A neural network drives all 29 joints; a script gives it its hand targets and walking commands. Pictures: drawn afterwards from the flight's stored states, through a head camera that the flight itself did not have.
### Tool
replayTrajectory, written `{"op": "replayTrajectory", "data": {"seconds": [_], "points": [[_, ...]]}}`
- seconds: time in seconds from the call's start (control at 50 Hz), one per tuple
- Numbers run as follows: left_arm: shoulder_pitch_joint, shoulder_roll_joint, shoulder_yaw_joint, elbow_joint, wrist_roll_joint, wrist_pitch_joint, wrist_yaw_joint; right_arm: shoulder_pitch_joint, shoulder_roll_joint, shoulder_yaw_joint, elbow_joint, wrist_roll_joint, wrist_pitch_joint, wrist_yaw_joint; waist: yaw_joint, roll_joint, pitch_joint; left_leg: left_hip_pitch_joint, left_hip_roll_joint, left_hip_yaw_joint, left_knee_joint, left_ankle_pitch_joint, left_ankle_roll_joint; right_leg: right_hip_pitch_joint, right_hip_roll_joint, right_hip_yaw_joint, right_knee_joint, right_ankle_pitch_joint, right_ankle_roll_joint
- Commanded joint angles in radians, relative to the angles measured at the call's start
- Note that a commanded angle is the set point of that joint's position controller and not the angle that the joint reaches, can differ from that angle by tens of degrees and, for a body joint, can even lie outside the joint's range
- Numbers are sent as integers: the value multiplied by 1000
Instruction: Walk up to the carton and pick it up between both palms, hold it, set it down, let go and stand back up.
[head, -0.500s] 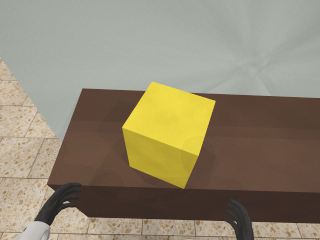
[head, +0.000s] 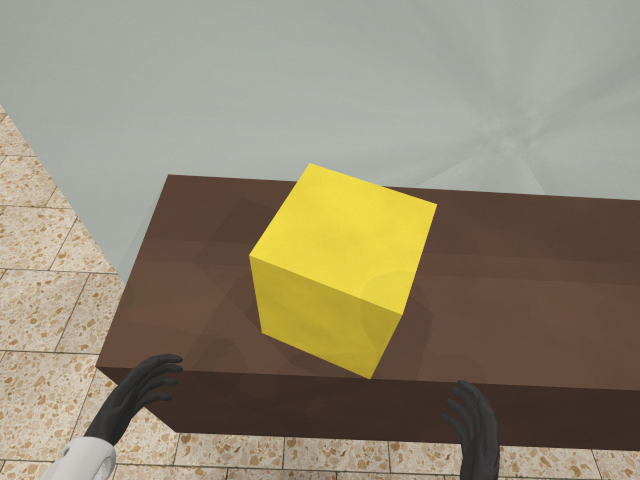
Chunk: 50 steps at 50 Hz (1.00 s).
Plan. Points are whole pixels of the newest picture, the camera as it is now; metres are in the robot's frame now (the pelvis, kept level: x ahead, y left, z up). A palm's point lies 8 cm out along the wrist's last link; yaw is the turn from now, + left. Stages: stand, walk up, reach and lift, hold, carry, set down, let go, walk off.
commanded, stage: reach and lift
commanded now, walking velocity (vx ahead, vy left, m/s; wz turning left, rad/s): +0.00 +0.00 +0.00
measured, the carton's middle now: (340, 275) +0.44 -0.03 -0.08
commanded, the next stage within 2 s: none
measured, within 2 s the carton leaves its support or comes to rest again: neither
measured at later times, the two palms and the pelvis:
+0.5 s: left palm (143, 353) +0.27 +0.23 -0.01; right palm (461, 396) +0.23 -0.17 -0.02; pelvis +0.01 +0.00 +0.00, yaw +0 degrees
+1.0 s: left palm (180, 279) +0.35 +0.19 +0.03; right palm (474, 346) +0.28 -0.18 +0.02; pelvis +0.02 +0.00 +0.01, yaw +0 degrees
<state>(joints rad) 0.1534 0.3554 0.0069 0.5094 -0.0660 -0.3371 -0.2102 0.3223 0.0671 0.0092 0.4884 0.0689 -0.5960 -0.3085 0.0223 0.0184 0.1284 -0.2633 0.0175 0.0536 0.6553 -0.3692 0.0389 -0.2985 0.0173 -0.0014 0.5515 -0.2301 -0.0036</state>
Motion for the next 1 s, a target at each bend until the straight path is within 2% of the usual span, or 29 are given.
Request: {"op": "replayTrajectory", "data": {"seconds": [0.0, 0.02, 0.04, 0.08, 0.18, 0.22, 0.34, 0.38, 0.42, 0.44, 0.5, 0.54, 0.56, 0.62, 0.68, 0.76, 0.84, 0.86, 0.92, 0.98], "points": [[-184, 190, 18, -290, -178, -40, 10, -89, 61, 59, -188, -32, -8, -15, 12, 72, -233, -98, 87, -95, -225, 95, -60, 322, 22, 5, -55, 56, -52], [-207, 204, 16, -295, -190, -39, 11, -105, 62, 53, -195, -46, 4, -19, 6, 58, -236, -94, 88, -91, -224, 90, -58, 314, 18, 6, -62, 49, -50], [-228, 208, 15, -282, -193, -33, 12, -122, 69, 57, -199, -39, 15, -21, 12, 63, -236, -107, 86, -88, -219, 86, -55, 313, 14, 8, -60, 43, -48], [-250, 207, 5, -288, -199, -21, 16, -137, 62, 51, -177, -45, 37, -26, -1, 79, -237, -114, 92, -91, -225, 68, -58, 311, 15, 12, -55, 35, -49], [-337, 216, -4, -300, -219, 6, 28, -227, 58, 30, -181, -39, 76, -37, -15, 77, -288, -97, 88, -90, -205, 118, -72, 279, 5, 25, -63, 54, -48], [-317, 195, -16, -280, -229, 32, 24, -226, 56, 33, -159, -27, 90, -46, -29, 54, -283, -55, 80, -83, -190, 176, -80, 251, -1, 25, -82, 77, -50], [-393, 185, -14, -313, -217, 85, 37, -297, 31, 14, -162, -3, 112, -55, -45, 100, -339, -3, 81, -83, -162, 312, -102, 222, 3, 17, -89, 136, -53], [-422, 188, -15, -312, -220, 104, 39, -337, 25, 7, -170, 7, 122, -54, -48, 87, -350, 19, 78, -82, -164, 341, -104, 214, 3, 16, -101, 146, -51], [-413, 179, -22, -331, -223, 119, 43, -313, 12, 2, -181, 11, 125, -60, -69, 92, -378, 45, 78, -77, -154, 396, -105, 220, 4, 14, -99, 188, -49], [-437, 191, -7, -343, -216, 127, 43, -329, 11, 0, -183, 14, 128, -62, -62, 98, -384, 56, 73, -74, -143, 443, -110, 219, 4, 12, -99, 213, -47], [-461, 186, -4, -372, -210, 149, 49, -343, -9, -7, -206, 29, 127, -62, -69, 100, -427, 102, 70, -74, -129, 507, -115, 200, 8, 10, -105, 247, -41], [-507, 197, 1, -364, -211, 166, 55, -396, -15, -15, -235, 30, 139, -60, -64, 97, -435, 87, 67, -74, -130, 495, -110, 191, 6, 11, -107, 244, -37], [-506, 184, -12, -352, -215, 173, 58, -387, -26, -14, -235, 29, 145, -61, -81, 96, -435, 94, 67, -72, -129, 497, -108, 194, 7, 10, -104, 250, -37], [-547, 195, -10, -361, -218, 196, 63, -424, -33, -9, -261, 44, 167, -56, -74, 99, -463, 107, 61, -70, -133, 519, -106, 196, 4, 12, -109, 276, -30], [-580, 196, -15, -352, -210, 221, 66, -430, -58, -19, -264, 48, 196, -58, -97, 107, -453, 135, 64, -74, -137, 547, -106, 188, 6, 8, -110, 288, -28], [-626, 184, -5, -339, -203, 257, 70, -485, -79, -22, -269, 51, 230, -59, -109, 100, -480, 159, 57, -73, -134, 593, -104, 193, 7, 9, -113, 344, -18], [-697, 192, 10, -303, -194, 292, 73, -556, -91, -16, -276, 51, 273, -55, -110, 91, -489, 138, 48, -64, -143, 557, -93, 211, -2, 16, -114, 364, -12], [-703, 185, 4, -312, -195, 298, 75, -549, -93, -22, -277, 55, 284, -57, -125, 95, -499, 145, 50, -64, -147, 567, -95, 219, 1, 12, -112, 375, -10], [-753, 188, 9, -290, -199, 324, 76, -622, -101, -23, -315, 61, 318, -58, -128, 73, -513, 121, 43, -61, -159, 524, -82, 245, -4, 20, -112, 390, -7], [-796, 187, 20, -252, -188, 344, 77, -666, -102, -25, -294, 72, 348, -57, -129, 59, -529, 106, 34, -59, -169, 521, -77, 265, -6, 19, -109, 425, -1]]}}
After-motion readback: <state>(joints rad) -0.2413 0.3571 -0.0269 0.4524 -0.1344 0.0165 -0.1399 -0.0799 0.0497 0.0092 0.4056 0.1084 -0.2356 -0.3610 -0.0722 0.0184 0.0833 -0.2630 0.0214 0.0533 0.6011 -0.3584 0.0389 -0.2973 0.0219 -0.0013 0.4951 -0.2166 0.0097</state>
